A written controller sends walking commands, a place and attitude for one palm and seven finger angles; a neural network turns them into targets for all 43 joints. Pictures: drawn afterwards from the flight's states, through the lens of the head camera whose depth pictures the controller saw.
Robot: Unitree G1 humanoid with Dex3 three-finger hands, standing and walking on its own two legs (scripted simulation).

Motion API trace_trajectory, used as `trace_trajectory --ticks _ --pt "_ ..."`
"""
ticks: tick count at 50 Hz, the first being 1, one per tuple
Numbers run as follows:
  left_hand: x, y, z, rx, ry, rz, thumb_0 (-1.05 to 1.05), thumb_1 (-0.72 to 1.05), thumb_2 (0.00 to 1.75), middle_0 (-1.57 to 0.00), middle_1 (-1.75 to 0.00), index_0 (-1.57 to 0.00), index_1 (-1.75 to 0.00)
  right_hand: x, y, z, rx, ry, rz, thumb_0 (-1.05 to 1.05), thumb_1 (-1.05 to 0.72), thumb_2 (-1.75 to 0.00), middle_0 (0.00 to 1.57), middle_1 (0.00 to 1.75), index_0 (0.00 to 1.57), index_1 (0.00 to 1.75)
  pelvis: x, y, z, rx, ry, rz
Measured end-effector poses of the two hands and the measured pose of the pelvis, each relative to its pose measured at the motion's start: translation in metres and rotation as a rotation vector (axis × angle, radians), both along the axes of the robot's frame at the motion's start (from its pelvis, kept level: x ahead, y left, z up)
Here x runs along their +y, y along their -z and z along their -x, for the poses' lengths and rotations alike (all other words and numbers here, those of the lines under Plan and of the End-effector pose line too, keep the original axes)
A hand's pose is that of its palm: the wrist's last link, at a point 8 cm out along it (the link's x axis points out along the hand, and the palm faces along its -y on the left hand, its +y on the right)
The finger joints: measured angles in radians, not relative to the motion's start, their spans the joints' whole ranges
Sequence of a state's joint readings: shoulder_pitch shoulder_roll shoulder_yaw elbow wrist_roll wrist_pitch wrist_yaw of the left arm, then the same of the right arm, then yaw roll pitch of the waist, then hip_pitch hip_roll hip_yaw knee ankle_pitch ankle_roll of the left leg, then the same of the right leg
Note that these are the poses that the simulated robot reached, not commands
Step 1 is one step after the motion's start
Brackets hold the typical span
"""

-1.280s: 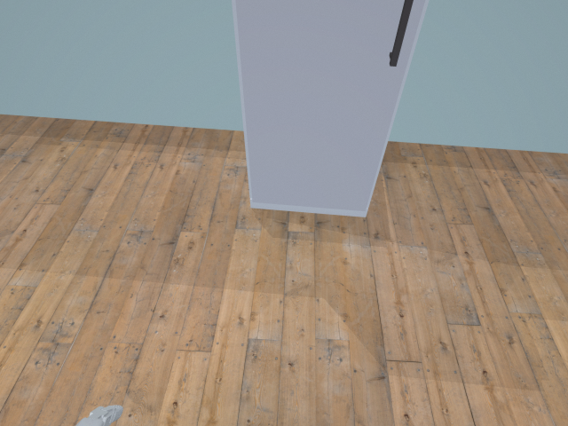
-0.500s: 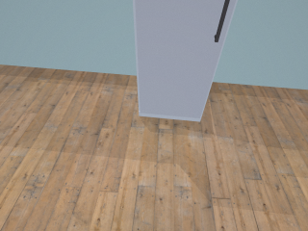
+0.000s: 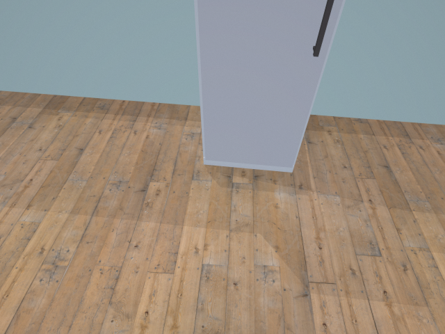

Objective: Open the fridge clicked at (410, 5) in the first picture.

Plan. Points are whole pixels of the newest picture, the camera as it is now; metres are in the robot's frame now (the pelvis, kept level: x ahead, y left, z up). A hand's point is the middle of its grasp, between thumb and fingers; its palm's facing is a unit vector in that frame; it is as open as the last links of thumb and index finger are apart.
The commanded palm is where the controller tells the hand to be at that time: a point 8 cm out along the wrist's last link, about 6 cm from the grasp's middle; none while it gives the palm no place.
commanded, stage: look at it before walking up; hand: right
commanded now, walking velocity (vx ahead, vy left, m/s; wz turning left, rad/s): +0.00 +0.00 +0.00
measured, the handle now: (323, 21) +1.10 -0.30 +0.12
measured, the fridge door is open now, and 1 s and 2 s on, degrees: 0 0 0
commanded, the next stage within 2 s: walk to a spot facing it in 0.46 s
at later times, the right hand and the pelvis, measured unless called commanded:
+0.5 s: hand out of the picture +0.08 -0.25 -0.16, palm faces -0.03 +0.94 -0.34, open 7.4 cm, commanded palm none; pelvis +0.01 +0.00 +0.00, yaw +0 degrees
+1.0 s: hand out of the picture +0.05 -0.23 -0.19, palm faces +0.11 +0.98 -0.15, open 7.4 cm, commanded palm none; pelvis +0.09 -0.05 -0.01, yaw -7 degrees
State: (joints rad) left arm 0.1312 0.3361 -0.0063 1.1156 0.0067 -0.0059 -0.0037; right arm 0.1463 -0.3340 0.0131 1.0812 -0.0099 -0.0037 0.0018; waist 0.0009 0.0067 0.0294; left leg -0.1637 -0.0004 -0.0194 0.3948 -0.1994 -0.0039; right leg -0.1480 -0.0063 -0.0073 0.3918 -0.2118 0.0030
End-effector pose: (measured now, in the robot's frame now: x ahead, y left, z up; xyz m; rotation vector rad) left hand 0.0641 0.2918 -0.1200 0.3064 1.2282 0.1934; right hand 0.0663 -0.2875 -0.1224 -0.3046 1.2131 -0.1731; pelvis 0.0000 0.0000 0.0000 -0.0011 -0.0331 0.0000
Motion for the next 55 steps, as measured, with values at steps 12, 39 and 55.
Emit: trace_trajectory --ticks 12,39,55 --pt "-0.002 -0.002 -0.012 -0.018 0.007 -0.003 0.0 0.9 0.9 -0.2 -0.3 -0.21 -0.3 -0.006 -0.002 -0.004 -0.001 0.003 0.008 0.0 -0.9 -0.9 0.2 0.3 0.2 0.3 -0.002 -0.001 -0.004 -0.002 -0.001 0.0" --pt "-0.038 0.014 -0.008 0.087 0.028 0.042 0.0 0.9 0.9 -0.2 -0.3 -0.2 -0.3 0.01 0.022 0.015 0.037 0.095 -0.08 0.0 -0.9 -0.9 0.2 0.3 0.2 0.3 -0.014 0.007 -0.033 0.022 0.06 -0.026" --pt "-0.142 0.009 0.019 0.344 -0.075 0.151 0.0 0.9 0.9 -0.2 -0.3 -0.21 -0.3 0.006 0.031 -0.047 0.119 0.197 -0.195 0.01 -0.91 -0.9 0.2 0.3 0.2 0.3 -0.056 0.001 -0.127 0.033 0.138 -0.02"
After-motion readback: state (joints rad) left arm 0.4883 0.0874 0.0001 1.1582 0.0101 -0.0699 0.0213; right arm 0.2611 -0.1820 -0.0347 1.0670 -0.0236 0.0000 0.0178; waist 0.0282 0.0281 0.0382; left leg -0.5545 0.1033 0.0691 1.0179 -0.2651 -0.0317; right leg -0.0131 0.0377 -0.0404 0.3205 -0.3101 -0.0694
